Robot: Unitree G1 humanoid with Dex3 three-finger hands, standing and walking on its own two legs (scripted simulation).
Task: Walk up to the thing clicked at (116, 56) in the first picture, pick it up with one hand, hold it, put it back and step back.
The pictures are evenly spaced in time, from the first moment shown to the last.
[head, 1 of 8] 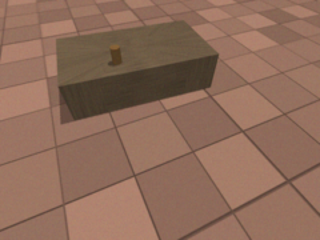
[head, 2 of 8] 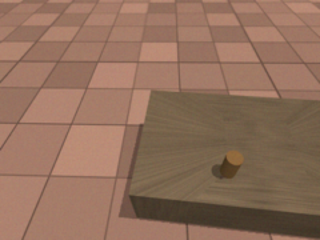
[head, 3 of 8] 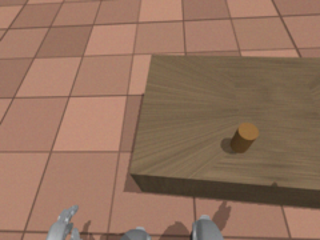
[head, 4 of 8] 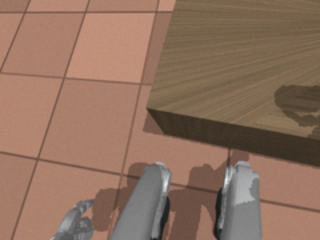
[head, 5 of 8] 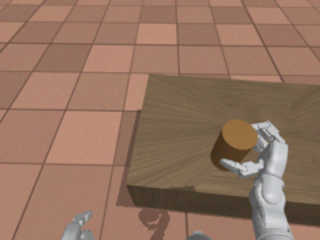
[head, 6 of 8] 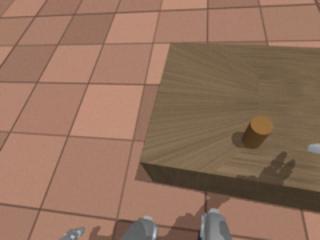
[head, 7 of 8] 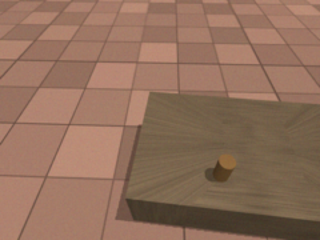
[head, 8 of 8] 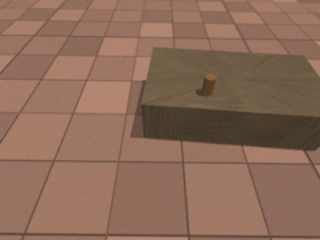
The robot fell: no
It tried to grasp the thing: yes
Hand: right
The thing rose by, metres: 0.36
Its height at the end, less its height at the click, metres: +0.00
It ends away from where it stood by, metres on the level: 0.02
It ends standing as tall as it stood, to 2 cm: yes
